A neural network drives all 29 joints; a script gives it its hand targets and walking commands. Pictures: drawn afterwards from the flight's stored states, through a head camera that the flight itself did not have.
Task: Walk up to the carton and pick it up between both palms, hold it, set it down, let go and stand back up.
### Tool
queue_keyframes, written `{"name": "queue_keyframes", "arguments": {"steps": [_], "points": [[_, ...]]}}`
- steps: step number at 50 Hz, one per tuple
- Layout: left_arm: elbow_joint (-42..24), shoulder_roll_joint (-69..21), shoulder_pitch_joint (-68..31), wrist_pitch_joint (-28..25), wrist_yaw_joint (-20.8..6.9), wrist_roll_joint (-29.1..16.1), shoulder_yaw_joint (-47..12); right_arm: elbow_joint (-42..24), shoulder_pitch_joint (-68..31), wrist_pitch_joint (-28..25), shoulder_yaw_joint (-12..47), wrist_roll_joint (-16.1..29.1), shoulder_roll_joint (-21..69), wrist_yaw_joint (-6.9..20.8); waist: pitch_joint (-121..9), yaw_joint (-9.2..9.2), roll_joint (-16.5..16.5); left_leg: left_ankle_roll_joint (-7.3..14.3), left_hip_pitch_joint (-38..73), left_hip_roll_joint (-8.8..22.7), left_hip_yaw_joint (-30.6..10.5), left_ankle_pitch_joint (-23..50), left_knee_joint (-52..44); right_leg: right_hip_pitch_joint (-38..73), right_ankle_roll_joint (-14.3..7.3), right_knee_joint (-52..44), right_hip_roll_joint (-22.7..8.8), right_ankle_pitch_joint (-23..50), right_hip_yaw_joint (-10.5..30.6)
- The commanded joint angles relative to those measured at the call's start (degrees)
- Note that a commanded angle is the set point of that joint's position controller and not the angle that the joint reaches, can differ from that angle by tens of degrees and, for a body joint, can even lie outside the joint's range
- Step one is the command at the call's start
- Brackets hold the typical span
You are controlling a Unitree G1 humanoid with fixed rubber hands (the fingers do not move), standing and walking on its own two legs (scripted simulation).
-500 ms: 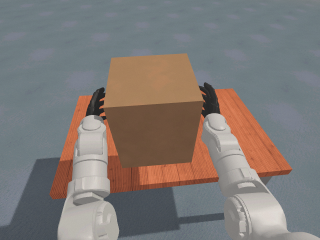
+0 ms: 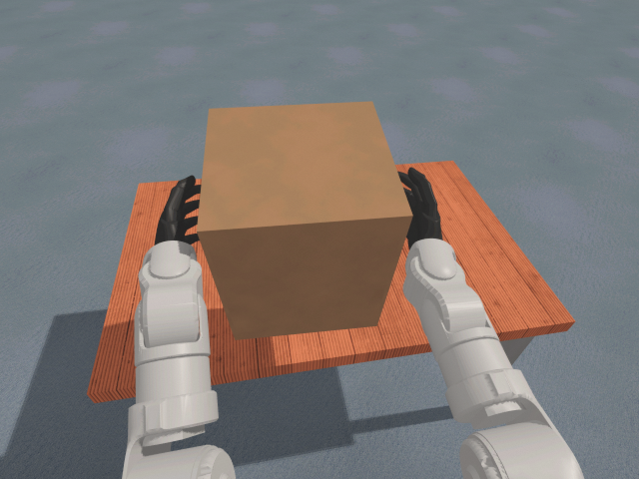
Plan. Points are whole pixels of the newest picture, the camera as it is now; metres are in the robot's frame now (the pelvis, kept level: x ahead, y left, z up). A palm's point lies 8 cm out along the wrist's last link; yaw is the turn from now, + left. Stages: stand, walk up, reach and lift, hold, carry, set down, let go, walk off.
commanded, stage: reach and lift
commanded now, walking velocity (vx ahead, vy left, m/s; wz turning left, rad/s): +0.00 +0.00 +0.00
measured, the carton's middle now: (300, 226) +0.41 +0.00 +0.11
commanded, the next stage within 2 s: hold in 0.10 s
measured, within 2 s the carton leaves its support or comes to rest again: neither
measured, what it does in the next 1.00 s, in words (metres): stands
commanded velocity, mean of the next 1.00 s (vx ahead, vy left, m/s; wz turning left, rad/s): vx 0.00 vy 0.00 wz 0.00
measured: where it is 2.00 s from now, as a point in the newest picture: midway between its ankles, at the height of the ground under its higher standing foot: outside the picture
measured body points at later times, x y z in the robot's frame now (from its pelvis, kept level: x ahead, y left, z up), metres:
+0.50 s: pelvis -0.02 -0.01 +0.00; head -0.06 +0.01 +0.45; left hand +0.35 +0.15 +0.17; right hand +0.35 -0.15 +0.17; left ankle +0.02 +0.13 -0.75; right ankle +0.00 -0.14 -0.75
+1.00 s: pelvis -0.01 -0.01 +0.00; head -0.05 +0.02 +0.45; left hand +0.35 +0.16 +0.17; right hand +0.36 -0.14 +0.18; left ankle +0.02 +0.13 -0.75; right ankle +0.00 -0.14 -0.75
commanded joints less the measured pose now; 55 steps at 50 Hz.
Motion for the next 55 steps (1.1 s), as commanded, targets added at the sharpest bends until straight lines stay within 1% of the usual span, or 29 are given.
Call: {"name": "queue_keyframes", "arguments": {"steps": [1, 2, 3, 4, 8, 10, 13, 14, 18, 22, 27, 29, 31, 32, 33, 36, 37, 38, 39, 40, 43, 45, 46, 47, 48, 49, 50, 52, 55], "points": [[-9.21, -25.29, -40.15, -5.15, -9.60, -9.93, -27.47, -15.87, -42.18, -3.72, 19.39, 0.80, 24.39, 9.98, -26.07, 0.81, 4.57, -1.07, 9.93, -3.33, 4.52, 16.17, 0.05, -1.04, -0.11, -0.16, 4.93, 6.83, -5.14], [-6.41, -25.50, -40.79, -4.64, -9.49, -8.33, -25.52, -13.94, -44.07, -3.71, 18.52, 0.68, 24.37, 10.35, -24.26, 2.25, 4.03, -0.60, 8.13, -3.05, 4.55, 13.53, -1.11, -1.73, -0.64, -0.39, 5.11, 2.98, -5.83], [-9.38, -26.21, -40.88, -5.07, -9.35, -9.18, -26.70, -13.76, -41.96, -4.05, 18.27, 0.29, 25.18, 10.50, -24.83, 1.52, 3.79, -1.23, 9.49, -2.63, 4.49, 16.03, -0.84, -1.31, -0.84, 0.11, 5.33, 5.95, -5.92], [-7.46, -25.65, -38.52, -4.74, -9.26, -7.98, -24.59, -13.05, -42.03, -3.96, 18.38, 0.25, 24.78, 10.51, -23.75, 3.10, 2.79, -0.71, 9.28, -2.73, 5.10, 17.83, -0.66, -0.73, -0.76, 0.02, 5.44, 7.18, -5.73], [-6.59, -26.06, -38.77, -4.25, -10.37, -9.02, -24.72, -14.84, -43.89, -4.45, 17.88, 0.01, 25.56, 9.88, -27.54, 1.14, 2.80, -0.46, 10.71, -3.14, 5.14, 19.42, 0.00, 2.70, -0.28, 0.24, 5.18, 11.51, -5.43], [-8.45, -25.18, -40.13, -3.81, -11.14, -8.70, -24.63, -11.67, -40.71, -3.52, 17.09, -0.54, 25.88, 9.37, -24.72, -0.50, 3.07, -0.20, 10.17, -3.46, 5.73, 17.80, -0.94, 3.10, -0.13, -0.03, 4.82, 11.60, -5.41], [-4.19, -21.80, -39.60, -2.13, -12.59, -4.93, -19.59, -3.23, -37.58, -1.95, 11.32, -3.18, 23.16, 9.71, -15.97, -0.20, 3.54, 0.07, 7.13, -3.46, 7.12, 10.89, -3.64, 2.19, 0.11, -1.06, 4.45, 5.06, -5.47], [-5.50, -23.27, -41.51, -2.27, -12.97, -5.70, -20.89, -3.84, -38.15, -1.93, 11.66, -3.03, 24.20, 9.81, -17.38, -1.21, 3.74, 0.05, 7.17, -3.42, 6.48, 9.72, -3.64, 2.52, -0.32, -0.80, 4.48, 4.46, -5.87], [-6.46, -23.57, -41.33, -2.67, -12.18, -7.85, -23.36, -9.46, -43.01, -4.79, 11.90, -2.14, 25.55, 9.82, -22.85, -0.14, 6.52, -0.52, 7.92, -3.71, 6.47, 13.62, -1.74, 2.17, -0.25, -0.23, 4.43, 6.75, -5.54], [-5.75, -23.38, -41.49, -3.29, -11.21, -7.24, -22.35, -12.06, -46.00, -4.36, 16.89, -0.70, 26.56, 9.62, -24.61, 2.06, 3.91, 0.47, 7.73, -3.67, 6.12, 14.44, -1.13, 3.53, 0.20, 0.56, 4.56, 8.36, -6.03], [-5.80, -21.22, -42.62, -2.74, -11.88, -6.74, -20.17, -8.27, -43.58, -2.68, 14.70, -2.44, 26.77, 9.31, -21.22, 1.14, 0.43, 1.69, 5.52, -3.79, 7.05, 8.67, -2.76, 2.39, 0.68, -0.39, 3.95, 5.24, -5.24], [-7.14, -21.93, -42.75, -2.02, -12.05, -7.36, -20.78, -11.02, -45.40, -3.09, 15.21, -1.07, 26.75, 9.16, -23.52, 1.62, 1.00, 1.39, 6.25, -3.99, 7.14, 10.91, -2.28, 3.32, 0.64, -0.08, 4.31, 5.74, -5.77], [-2.46, -22.97, -40.08, -1.07, -12.46, -5.99, -19.95, -9.30, -44.61, -2.47, 13.64, -2.07, 25.17, 9.28, -19.92, 0.23, 1.98, 1.00, 6.47, -3.51, 7.01, 9.13, -2.85, 2.93, -0.02, -0.64, 4.48, 4.42, -5.76], [-3.71, -22.19, -40.21, -1.09, -12.54, -5.01, -18.50, -7.95, -44.09, -2.56, 12.43, -2.44, 24.96, 9.54, -19.83, 1.68, 1.96, 0.98, 6.29, -3.45, 6.96, 9.30, -3.04, 2.91, -0.17, -0.26, 4.61, 3.81, -5.89], [-4.60, -22.02, -40.96, -0.71, -12.80, -6.85, -19.93, -8.83, -43.51, -2.53, 12.41, -2.33, 25.27, 9.32, -21.22, -0.07, 2.07, 0.90, 6.36, -3.75, 6.93, 9.36, -2.90, 3.54, -0.17, -0.33, 4.66, 4.70, -5.84], [-6.17, -23.18, -41.09, -0.82, -12.79, -6.17, -21.21, -8.94, -42.78, -2.62, 11.72, -2.55, 24.17, 9.51, -19.79, -0.87, 4.34, 0.43, 6.75, -3.39, 6.86, 10.17, -3.27, 3.15, -0.66, -0.73, 4.86, 3.66, -6.14], [-5.50, -22.65, -43.23, -0.79, -12.66, -5.79, -20.46, -6.91, -42.47, -1.97, 11.68, -2.22, 24.80, 9.99, -20.45, -0.05, 6.16, 0.41, 6.55, -3.44, 6.75, 8.79, -3.45, 3.63, -1.08, -0.70, 4.79, 2.90, -5.99], [-5.14, -21.82, -42.34, -0.66, -12.36, -5.38, -19.46, -8.72, -44.53, -2.45, 12.72, -1.16, 25.57, 10.08, -19.77, 0.97, 4.70, 0.84, 5.63, -3.86, 6.88, 8.85, -3.24, 2.90, -0.58, -0.61, 4.51, 3.15, -6.08], [-9.82, -22.99, -44.30, -1.32, -12.10, -6.19, -22.18, -8.12, -41.79, -2.70, 13.04, -1.45, 26.24, 10.21, -21.20, -0.06, 6.80, 0.39, 6.74, -3.49, 6.55, 11.53, -2.78, 3.07, -0.82, -0.19, 4.65, 5.59, -6.09], [-12.20, -22.96, -42.90, -1.60, -11.59, -6.58, -22.23, -9.29, -41.22, -3.19, 13.85, -0.86, 25.27, 10.47, -23.45, 1.24, 6.57, -0.44, 9.00, -3.43, 6.27, 16.10, -1.88, 3.62, -0.63, 0.50, 5.37, 7.22, -6.60], [-10.21, -23.65, -40.01, -1.22, -10.95, -6.53, -22.97, -11.10, -41.64, -3.32, 15.41, -0.51, 24.25, 10.49, -24.12, 0.84, 6.94, -0.89, 12.10, -3.24, 5.93, 19.44, -0.34, 2.76, -1.02, 0.18, 5.43, 8.76, -6.45], [-10.37, -21.99, -43.61, -1.41, -10.70, -6.98, -23.28, -8.53, -42.55, -2.68, 14.94, -0.64, 24.98, 10.30, -23.02, 0.70, 6.42, -0.49, 8.98, -3.39, 6.10, 14.14, -1.40, 2.23, -0.66, -0.01, 5.06, 5.22, -6.22], [-10.10, -22.42, -44.97, -1.35, -10.78, -6.95, -23.39, -6.93, -41.75, -1.95, 13.31, -2.27, 24.34, 10.57, -20.83, -0.79, 5.51, -0.45, 7.58, -3.15, 5.75, 11.61, -2.18, 2.10, -1.05, 0.18, 5.46, 3.89, -7.18], [-7.13, -21.61, -41.43, -0.86, -10.97, -4.54, -20.59, -5.42, -40.45, -1.95, 12.76, -2.27, 23.38, 10.88, -17.39, 0.67, 5.21, 0.23, 5.87, -3.23, 6.42, 8.83, -2.88, 1.75, -0.94, -0.41, 4.92, 1.08, -6.58], [-8.54, -22.57, -40.51, -0.39, -11.48, -5.99, -22.02, -6.90, -39.28, -2.17, 11.78, -2.68, 23.70, 10.66, -18.26, -0.78, 4.81, -0.12, 7.05, -2.95, 6.58, 10.38, -2.92, 2.49, -1.08, -0.33, 4.84, 2.88, -6.42], [-7.45, -21.89, -39.87, -0.22, -11.70, -5.33, -20.80, -7.38, -40.87, -2.33, 13.54, -1.70, 24.14, 10.58, -17.10, 0.48, 4.86, 0.01, 6.26, -3.30, 6.74, 11.35, -2.75, 2.81, -0.93, -0.27, 4.96, 4.06, -6.33], [-10.51, -23.04, -41.05, -0.59, -11.83, -6.88, -23.54, -9.42, -41.82, -2.90, 13.48, -1.75, 24.23, 10.58, -21.16, -0.77, 4.88, -0.65, 7.71, -3.26, 6.08, 13.97, -1.92, 4.17, -0.87, 0.46, 5.19, 6.83, -6.61], [-15.74, -23.68, -40.13, -1.52, -11.48, -8.80, -24.68, -13.75, -40.55, -3.43, 17.96, 0.89, 26.32, 9.45, -27.23, 0.06, 3.78, -0.77, 12.15, -3.70, 5.73, 24.17, 0.65, 6.49, -0.50, 1.76, 5.57, 16.71, -6.86], [-14.68, -21.92, -38.90, -1.48, -11.02, -7.90, -24.30, -14.60, -39.08, -2.05, 20.37, 1.14, 25.03, 8.67, -25.39, -0.14, 2.08, -0.50, 12.50, -3.88, 5.21, 25.04, 1.41, 6.14, 0.32, 1.51, 5.29, 19.13, -6.34]]}}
